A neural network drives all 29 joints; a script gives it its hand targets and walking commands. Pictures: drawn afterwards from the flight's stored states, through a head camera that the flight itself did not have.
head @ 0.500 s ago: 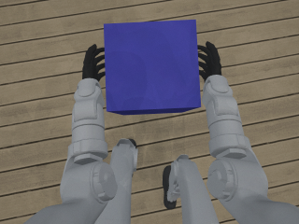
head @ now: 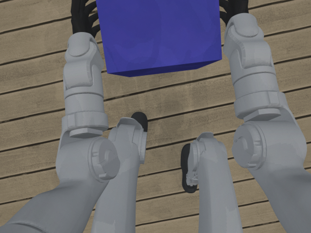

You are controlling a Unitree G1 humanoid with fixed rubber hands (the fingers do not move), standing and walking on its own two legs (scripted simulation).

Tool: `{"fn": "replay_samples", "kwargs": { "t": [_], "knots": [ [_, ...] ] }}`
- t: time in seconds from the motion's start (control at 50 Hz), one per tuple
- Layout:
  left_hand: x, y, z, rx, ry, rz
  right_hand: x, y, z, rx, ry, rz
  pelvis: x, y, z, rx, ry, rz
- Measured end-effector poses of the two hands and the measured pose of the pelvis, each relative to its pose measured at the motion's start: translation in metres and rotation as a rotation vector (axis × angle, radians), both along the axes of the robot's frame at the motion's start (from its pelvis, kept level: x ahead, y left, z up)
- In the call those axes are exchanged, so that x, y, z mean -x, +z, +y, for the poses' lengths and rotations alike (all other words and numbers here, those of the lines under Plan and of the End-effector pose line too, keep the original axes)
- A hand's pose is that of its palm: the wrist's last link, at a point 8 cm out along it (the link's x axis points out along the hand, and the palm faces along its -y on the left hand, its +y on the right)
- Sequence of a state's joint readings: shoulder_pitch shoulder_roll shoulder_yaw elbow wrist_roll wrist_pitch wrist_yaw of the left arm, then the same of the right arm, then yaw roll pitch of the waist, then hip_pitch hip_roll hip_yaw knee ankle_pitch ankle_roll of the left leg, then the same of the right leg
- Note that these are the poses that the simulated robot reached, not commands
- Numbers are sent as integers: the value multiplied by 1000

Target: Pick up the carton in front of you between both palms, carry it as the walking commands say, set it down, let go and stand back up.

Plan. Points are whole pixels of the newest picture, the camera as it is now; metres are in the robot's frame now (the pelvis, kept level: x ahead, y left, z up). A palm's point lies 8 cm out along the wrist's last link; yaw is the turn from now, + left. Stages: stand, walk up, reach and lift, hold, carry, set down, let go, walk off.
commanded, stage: set down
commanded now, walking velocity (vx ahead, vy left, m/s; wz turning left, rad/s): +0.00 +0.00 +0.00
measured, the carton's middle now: (158, 27) +0.53 +0.10 -0.21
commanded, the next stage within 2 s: none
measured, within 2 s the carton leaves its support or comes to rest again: rests again in 1.06 s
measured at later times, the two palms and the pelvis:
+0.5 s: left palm (91, 28) +0.51 +0.27 -0.24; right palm (208, 19) +0.59 -0.02 -0.26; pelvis +0.00 -0.01 -0.08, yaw +1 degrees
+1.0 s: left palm (94, 34) +0.50 +0.27 -0.26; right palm (208, 28) +0.57 -0.03 -0.28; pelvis -0.02 -0.01 -0.09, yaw +0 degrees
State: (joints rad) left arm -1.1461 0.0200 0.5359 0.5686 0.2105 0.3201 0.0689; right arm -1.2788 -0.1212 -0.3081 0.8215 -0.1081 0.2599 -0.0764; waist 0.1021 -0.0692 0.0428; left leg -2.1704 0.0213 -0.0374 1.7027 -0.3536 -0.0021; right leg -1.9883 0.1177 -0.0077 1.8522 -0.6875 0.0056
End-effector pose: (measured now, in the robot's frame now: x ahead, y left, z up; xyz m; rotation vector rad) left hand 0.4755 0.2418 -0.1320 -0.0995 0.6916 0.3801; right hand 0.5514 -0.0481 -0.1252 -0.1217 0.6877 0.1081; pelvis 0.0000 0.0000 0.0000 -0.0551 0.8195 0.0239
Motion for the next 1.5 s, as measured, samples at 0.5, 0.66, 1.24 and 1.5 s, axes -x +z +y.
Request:
{"fn": "replay_samples", "kwargs": {
  "t": [0.5, 0.66, 1.24, 1.5],
  "knots": [
    [-36, -108, 28, -36, -10, 63, -37, -135, 24, -2, 113, 46, 3, -76, -13, -46, -30, -50],
    [-37, -115, 21, -20, -25, 70, -33, -145, 15, 1, 111, 56, 5, -84, -14, -59, -44, -55],
    [-25, -141, 35, -23, -54, 101, -21, -159, 19, -79, 153, 38, 18, -96, -10, -69, -53, -143],
    [-23, -142, 34, -15, -44, 92, -20, -161, 18, -82, 187, 16, 20, -99, -14, -81, -49, -177]
  ]
}}
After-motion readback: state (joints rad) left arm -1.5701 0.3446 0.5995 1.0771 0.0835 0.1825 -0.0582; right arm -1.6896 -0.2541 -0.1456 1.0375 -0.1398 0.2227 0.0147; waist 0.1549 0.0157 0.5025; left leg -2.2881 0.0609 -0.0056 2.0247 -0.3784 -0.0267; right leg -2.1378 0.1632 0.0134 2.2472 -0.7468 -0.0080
